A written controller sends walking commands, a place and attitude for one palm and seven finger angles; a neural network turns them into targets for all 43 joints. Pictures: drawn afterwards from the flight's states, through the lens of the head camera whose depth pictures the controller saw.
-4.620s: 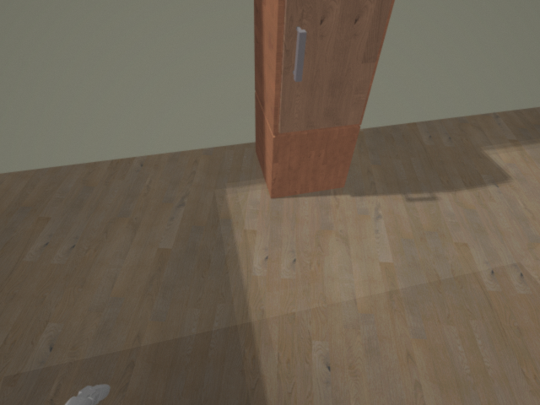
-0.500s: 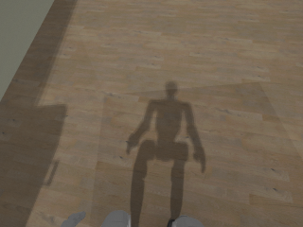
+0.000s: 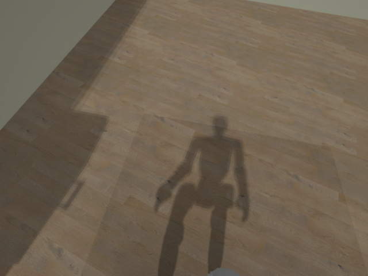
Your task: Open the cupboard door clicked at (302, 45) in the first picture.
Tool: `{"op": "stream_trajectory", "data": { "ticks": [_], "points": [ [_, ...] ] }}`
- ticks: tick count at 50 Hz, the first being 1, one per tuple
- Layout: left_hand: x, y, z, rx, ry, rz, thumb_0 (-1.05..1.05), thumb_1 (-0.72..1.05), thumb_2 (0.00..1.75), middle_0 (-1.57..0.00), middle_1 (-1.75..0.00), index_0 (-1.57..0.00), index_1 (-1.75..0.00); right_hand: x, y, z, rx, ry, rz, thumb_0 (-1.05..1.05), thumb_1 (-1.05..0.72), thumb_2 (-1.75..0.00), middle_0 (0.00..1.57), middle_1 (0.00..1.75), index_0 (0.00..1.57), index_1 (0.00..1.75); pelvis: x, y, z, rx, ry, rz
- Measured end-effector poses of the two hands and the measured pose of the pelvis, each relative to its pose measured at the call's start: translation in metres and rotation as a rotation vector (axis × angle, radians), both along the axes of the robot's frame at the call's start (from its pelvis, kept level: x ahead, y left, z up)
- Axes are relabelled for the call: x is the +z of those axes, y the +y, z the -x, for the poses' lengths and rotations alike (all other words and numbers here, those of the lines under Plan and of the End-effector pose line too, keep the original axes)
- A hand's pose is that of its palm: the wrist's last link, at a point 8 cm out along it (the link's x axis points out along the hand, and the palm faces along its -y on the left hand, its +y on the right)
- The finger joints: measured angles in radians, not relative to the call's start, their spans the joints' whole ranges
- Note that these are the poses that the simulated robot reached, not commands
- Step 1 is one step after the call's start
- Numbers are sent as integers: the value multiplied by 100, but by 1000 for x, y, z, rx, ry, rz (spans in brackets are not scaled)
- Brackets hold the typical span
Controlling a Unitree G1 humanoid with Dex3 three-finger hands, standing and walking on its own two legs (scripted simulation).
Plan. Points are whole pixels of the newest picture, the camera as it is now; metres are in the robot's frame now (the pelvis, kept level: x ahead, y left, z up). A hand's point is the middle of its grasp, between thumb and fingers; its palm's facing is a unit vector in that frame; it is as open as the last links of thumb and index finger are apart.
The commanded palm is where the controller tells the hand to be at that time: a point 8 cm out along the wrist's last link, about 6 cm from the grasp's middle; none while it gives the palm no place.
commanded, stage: turn to face it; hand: left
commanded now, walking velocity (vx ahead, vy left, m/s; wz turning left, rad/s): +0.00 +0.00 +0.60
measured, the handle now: out of the picture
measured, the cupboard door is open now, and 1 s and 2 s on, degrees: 0 0 0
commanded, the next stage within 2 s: none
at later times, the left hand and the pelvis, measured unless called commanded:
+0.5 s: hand out of the picture +0.07 +0.15 -0.13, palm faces +0.29 -0.92 -0.28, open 7.4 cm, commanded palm none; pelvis -0.01 -0.07 +0.00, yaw +18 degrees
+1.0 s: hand out of the picture -0.17 +0.15 -0.19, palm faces +0.63 -0.74 -0.25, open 7.4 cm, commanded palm none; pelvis -0.05 -0.04 -0.01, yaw +36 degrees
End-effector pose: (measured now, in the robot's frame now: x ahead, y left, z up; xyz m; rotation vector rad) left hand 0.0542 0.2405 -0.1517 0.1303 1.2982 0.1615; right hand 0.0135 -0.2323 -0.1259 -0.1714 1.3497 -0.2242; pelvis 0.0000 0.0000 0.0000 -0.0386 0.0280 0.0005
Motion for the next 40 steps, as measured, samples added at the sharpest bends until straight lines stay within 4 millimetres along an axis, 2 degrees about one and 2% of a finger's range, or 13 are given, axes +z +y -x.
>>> {"op": "stream_trajectory", "data": {
  "ticks": [5,9,13,17,21,26,31,36,40],
  "points": [
    [13,21,9,52,5,-48,1,91,90,-20,-30,-20,-30,6,-1,-13,47,-1,3,0,-90,-90,20,29,20,30,7,1,-2,47,8,3],
    [19,24,4,86,-37,-72,1,91,90,-20,-30,-20,-30,6,-11,-24,84,-7,5,0,-90,-90,20,29,20,30,8,-6,-1,90,4,-1],
    [26,13,-9,105,-101,-81,1,91,90,-20,-30,-20,-30,3,-28,-36,121,-19,7,0,-90,-90,20,30,20,30,6,-18,1,138,-1,-10],
    [34,-8,-21,120,-178,-89,1,91,90,-20,-30,-20,-30,-5,-51,-51,163,-32,2,0,-90,-90,20,29,20,30,2,-36,4,192,-4,-23],
    [39,-32,-17,144,-241,-121,1,90,90,-20,-30,-20,-30,-21,-76,-73,206,-57,-15,0,-90,-90,20,29,20,30,-7,-58,6,242,-8,-45],
    [51,-55,21,215,-212,-137,1,90,90,-20,-30,-21,-30,-15,-88,-104,288,-86,-32,0,-90,-90,20,29,20,30,2,-75,7,322,-22,-77],
    [50,-68,66,305,-153,-136,1,90,90,-21,-30,-21,-30,-10,-86,-128,380,-89,-44,0,-91,-90,19,29,20,30,6,-83,9,397,-30,-90],
    [40,-78,120,411,-76,-120,1,90,90,-21,-30,-21,-30,-9,-67,-148,485,-68,-39,0,-91,-90,19,29,20,30,5,-82,14,468,-30,-85],
    [29,-81,170,493,5,-93,1,90,90,-21,-30,-21,-30,-6,-35,-167,577,-89,-37,0,-91,-90,19,29,20,29,1,-74,22,518,-23,-70]
  ]
}}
